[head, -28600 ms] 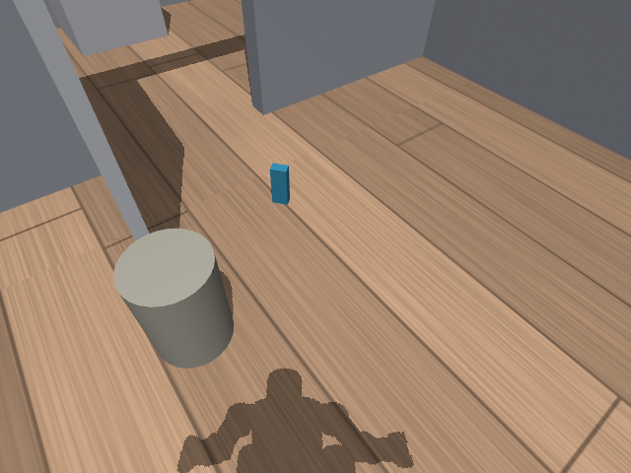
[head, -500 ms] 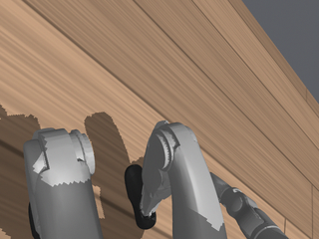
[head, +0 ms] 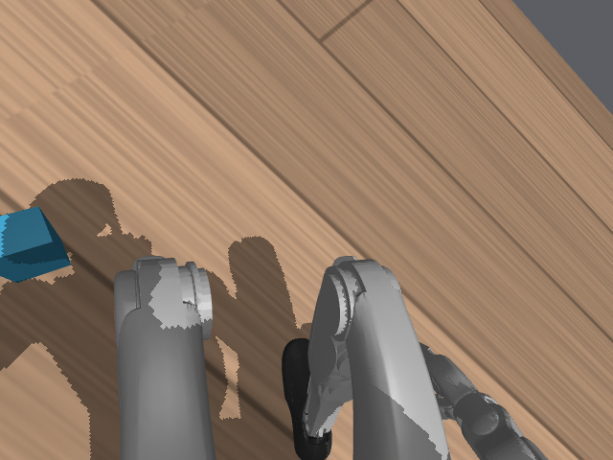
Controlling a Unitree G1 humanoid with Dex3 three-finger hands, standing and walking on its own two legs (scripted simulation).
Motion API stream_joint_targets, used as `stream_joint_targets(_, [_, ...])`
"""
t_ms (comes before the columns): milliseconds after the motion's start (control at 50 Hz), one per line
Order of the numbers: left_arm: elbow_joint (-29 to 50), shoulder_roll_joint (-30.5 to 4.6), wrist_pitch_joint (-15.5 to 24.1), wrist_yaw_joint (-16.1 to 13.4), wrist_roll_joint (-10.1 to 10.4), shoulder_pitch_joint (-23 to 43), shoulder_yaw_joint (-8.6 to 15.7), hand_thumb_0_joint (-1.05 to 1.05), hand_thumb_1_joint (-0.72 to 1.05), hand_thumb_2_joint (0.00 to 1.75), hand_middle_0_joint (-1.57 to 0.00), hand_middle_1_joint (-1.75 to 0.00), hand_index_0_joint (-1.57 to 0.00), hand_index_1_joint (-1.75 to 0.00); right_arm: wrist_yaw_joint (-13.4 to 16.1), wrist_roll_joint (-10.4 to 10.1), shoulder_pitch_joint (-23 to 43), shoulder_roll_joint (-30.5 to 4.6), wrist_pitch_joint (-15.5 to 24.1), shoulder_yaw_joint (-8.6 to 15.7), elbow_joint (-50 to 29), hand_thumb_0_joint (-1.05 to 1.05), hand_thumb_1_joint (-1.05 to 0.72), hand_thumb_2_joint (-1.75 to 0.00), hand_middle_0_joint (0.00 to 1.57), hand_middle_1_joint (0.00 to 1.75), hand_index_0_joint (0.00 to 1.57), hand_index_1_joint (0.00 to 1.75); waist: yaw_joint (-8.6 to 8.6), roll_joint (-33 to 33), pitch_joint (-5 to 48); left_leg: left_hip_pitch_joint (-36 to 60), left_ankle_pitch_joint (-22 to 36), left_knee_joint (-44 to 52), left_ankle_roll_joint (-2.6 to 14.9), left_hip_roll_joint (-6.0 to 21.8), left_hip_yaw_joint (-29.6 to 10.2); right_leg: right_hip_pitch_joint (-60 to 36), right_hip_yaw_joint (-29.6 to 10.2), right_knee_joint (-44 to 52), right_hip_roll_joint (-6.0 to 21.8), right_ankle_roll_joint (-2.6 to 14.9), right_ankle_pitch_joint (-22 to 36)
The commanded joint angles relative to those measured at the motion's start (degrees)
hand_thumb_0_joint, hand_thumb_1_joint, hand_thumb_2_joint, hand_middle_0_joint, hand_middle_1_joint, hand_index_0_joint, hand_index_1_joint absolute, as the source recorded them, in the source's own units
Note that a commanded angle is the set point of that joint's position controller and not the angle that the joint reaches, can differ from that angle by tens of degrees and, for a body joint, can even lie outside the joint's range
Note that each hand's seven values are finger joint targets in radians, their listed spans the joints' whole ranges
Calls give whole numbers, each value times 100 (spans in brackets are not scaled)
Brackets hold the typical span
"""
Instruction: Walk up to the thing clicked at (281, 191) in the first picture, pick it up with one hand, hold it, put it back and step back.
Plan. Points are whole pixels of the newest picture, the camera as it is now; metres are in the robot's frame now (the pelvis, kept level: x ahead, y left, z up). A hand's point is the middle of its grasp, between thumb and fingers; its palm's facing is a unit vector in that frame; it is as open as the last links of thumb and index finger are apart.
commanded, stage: rise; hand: left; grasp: from the side
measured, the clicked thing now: (26, 249) +0.35 +0.33 -0.21
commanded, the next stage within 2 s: home in 0.06 s
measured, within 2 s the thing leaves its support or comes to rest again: rests again in 0.14 s
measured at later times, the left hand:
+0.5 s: hand out of the picture +0.23 +0.41 +0.04, palm faces +0.41 -0.73 -0.54, open 16.7 cm
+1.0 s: hand out of the picture +0.22 +0.27 +0.26, palm faces +0.39 -0.84 -0.38, open 17.0 cm
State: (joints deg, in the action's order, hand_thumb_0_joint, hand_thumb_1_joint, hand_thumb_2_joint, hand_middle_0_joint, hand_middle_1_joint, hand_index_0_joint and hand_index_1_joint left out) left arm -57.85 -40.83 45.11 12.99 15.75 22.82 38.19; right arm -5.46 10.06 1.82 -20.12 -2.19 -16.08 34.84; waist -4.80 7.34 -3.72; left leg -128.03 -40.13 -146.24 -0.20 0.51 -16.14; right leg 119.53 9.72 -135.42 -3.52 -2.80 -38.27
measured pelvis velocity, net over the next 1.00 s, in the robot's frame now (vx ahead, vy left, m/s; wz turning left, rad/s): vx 0.07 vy -0.01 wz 0.22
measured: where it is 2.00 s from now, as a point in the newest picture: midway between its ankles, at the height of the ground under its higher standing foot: (236, 439)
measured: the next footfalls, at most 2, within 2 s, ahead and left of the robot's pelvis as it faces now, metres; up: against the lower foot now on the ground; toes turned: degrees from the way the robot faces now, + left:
none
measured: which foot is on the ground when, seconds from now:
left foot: down 0.00-1.00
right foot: down 0.00-1.00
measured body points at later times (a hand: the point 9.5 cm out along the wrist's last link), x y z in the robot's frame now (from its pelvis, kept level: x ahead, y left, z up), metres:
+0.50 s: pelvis +0.01 -0.02 +0.12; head +0.21 +0.05 +0.52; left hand +0.21 +0.45 +0.08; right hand +0.22 -0.24 -0.01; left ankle +0.08 +0.12 -0.28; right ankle +0.13 -0.13 -0.28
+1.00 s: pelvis +0.07 -0.01 +0.35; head +0.14 +0.03 +0.80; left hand +0.19 +0.31 +0.29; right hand +0.30 -0.21 +0.28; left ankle +0.08 +0.12 -0.28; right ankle +0.12 -0.13 -0.28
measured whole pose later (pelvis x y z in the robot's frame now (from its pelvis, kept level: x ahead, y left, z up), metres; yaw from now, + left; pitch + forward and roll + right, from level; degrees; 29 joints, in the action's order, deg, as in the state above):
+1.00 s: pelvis +0.07 -0.01 +0.35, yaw +13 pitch +18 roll -4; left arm -12.9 -16.4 -13.8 -10.8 1.3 -14.9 7.0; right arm 9.3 -2.3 -11.4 -13.1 1.7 -1.6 29.1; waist -1.8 -0.6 9.8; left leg -59.4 -31.5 -73.1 -1.2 2.3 -4.3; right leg 55.7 3.2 -69.6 -0.1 -0.7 -31.5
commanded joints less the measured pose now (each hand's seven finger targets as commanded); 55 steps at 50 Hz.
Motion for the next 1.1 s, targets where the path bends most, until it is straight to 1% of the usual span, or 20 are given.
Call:
stream_joint_targets(0, [771,-2213,-441,-210,-908,1148,298,0,-43,4,-4,-3,-4,-2,199,-406,-305,-1507,8,1128,-210,0,-87,-90,20,30,20,30,-32,-2492,3237,2586,173,2627,10,272,576,-750,289,1231,-81,488,437])
stream_joint_targets(20, [678,-1686,-565,-205,-913,1356,-32,0,-43,4,-4,-4,-5,-3,181,-471,-328,-1436,5,1162,-245,0,-87,-90,20,30,20,30,-119,-2513,3318,2661,-11,2746,3,282,582,-644,268,1249,-65,497,341])
stream_joint_targets(40, [982,-1866,-665,-252,-991,1635,11,0,-45,5,-5,-3,-5,-3,175,-513,-426,-1466,-10,1209,-257,0,-88,-90,20,30,20,30,-125,-2639,3458,2762,-139,2850,2,279,586,-689,265,1296,-58,488,277])
stream_joint_targets(60, [1128,-2216,-848,-347,-1117,1285,279,0,-46,4,-6,-4,-6,-3,206,-542,-458,-1480,-25,1298,-277,0,-90,-90,20,30,20,30,84,-2819,3628,3002,-117,3007,-7,276,650,-788,208,1387,-34,482,271])
stream_joint_targets(80, [1374,-2524,-1053,-443,-1254,1057,370,0,-47,4,-6,-4,-6,-4,237,-593,-510,-1457,-23,1343,-314,0,-91,-91,20,30,20,30,228,-3032,3833,3213,-105,3172,-22,287,697,-834,146,1419,-12,489,235])
stream_joint_targets(100, [2235,-3124,-1163,-545,-1344,1359,679,0,-47,3,-7,-5,-8,-4,248,-646,-697,-1447,-66,1415,-263,0,-93,-91,20,30,20,30,414,-3389,4023,3384,-74,3354,-46,283,727,-820,84,1378,7,518,234])
stream_joint_targets(120, [1877,-2895,-1420,-589,-1463,765,558,0,-49,4,-8,-6,-9,-5,252,-698,-686,-1413,-91,1488,-304,0,-95,-92,20,30,20,30,459,-3472,4053,3531,-47,3516,-55,267,764,-805,24,1406,34,531,238])
stream_joint_targets(140, [2435,-2944,-1554,-657,-1490,1020,578,0,-49,4,-9,-7,-9,-6,263,-726,-770,-1288,-113,1515,-224,0,-95,-92,20,30,20,30,475,-3471,4050,3516,2,3527,-39,261,833,-766,-29,1481,9,556,242])
stream_joint_targets(200, [2202,-2210,-2127,-835,-1569,460,271,0,-43,13,-6,-7,-6,-7,325,-893,-781,-1111,-151,1679,-277,0,-89,-90,20,30,20,30,458,-3076,3926,3437,-19,3734,4,186,932,-719,-135,1766,47,579,201])
stream_joint_targets(220, [1789,-1924,-2334,-872,-1584,66,182,0,-43,13,-6,-7,-6,-7,334,-926,-792,-1082,-163,1705,-283,0,-90,-90,20,30,20,30,440,-2732,3845,3308,37,3695,35,157,965,-830,-147,1906,54,562,220])
stream_joint_targets(260, [1822,-1637,-2640,-980,-1575,-327,112,0,-42,13,-7,-8,-7,-8,357,-996,-827,-985,-206,1794,-332,0,-89,-90,20,30,20,30,485,-2087,3882,3147,227,3654,102,107,1074,-1128,-201,2272,45,549,249])
stream_joint_targets(280, [1496,-1165,-2837,-996,-1574,-677,-164,0,-42,13,-7,-8,-7,-8,360,-1027,-819,-974,-223,1841,-413,0,-89,-90,20,30,20,30,370,-1705,3875,3078,304,3662,138,88,1098,-1307,-213,2456,51,526,283])
stream_joint_targets(400, [3456,-726,-3630,-1324,-1581,-975,-778,0,-39,15,-7,-8,-7,-8,469,-1191,-939,-899,-217,2117,-800,0,-89,-90,20,30,20,30,400,-1291,4693,3991,320,4470,182,84,1167,-2354,-441,3503,97,464,292])
stream_joint_targets(480, [4677,-942,-4119,-1675,-1546,-1659,-661,0,-36,16,-7,-8,-7,-8,675,-1287,-981,-762,-166,2137,-1014,0,-89,-90,20,30,20,30,637,-1267,5220,4785,602,5094,186,82,1319,-3651,-729,4263,160,422,517])
stream_joint_targets(580, [5131,-568,-4544,-2058,-1547,-2173,-736,0,-38,15,-7,-8,-7,-8,1007,-1312,-948,-399,-42,2004,-999,0,-89,-90,20,30,20,30,702,-1393,4741,5609,1043,5819,170,51,1417,-4519,-848,4948,189,434,883])
stream_joint_targets(660, [4784,431,-4882,-2197,-1522,-2878,-1421,0,-40,14,-7,-8,-6,-8,1216,-1273,-1006,-183,121,1887,-975,0,-89,-90,20,30,20,30,528,-1379,3966,6120,1432,6413,163,18,1485,-5096,-811,5599,193,454,1265])
stream_joint_targets(780, [4949,1210,-5280,-2314,-1513,-3078,-2274,0,-44,12,-6,-7,-6,-7,1379,-1247,-1226,-100,409,1843,-1042,0,-89,-90,20,30,20,30,253,-1308,3197,7029,1589,7390,127,72,1474,-6012,-796,6695,238,429,1410])
stream_joint_targets(820, [5161,1294,-5371,-2365,-1528,-3036,-2469,0,-46,10,-6,-7,-6,-7,1426,-1225,-1299,-85,494,1835,-1075,0,-89,-90,20,30,20,30,189,-1326,3040,7381,1578,7750,117,75,1452,-6343,-760,7061,241,414,1442])
stream_joint_targets(900, [5407,1371,-5607,-2468,-1536,-3517,-2607,0,-52,7,-5,-6,-5,-6,1533,-1226,-1410,-37,592,1802,-1170,0,-90,-90,20,30,20,30,296,-1290,2827,8158,1975,8385,75,62,1441,-7124,-684,7624,243,390,1787])
stream_joint_targets(1080, [6741,2019,-5992,-2536,-1485,-4428,-3336,0,-53,7,-5,-6,-5,-6,1725,-1176,-1494,146,793,1708,-1519,0,-90,-90,20,30,20,30,332,-1531,2298,9344,2422,9475,1,57,1456,-8234,-556,8478,190,380,2197])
